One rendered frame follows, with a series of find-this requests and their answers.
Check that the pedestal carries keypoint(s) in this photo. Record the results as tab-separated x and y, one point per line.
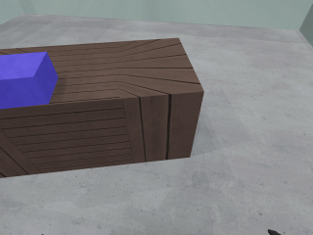
114	103

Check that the carton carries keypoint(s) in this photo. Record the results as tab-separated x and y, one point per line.
26	79

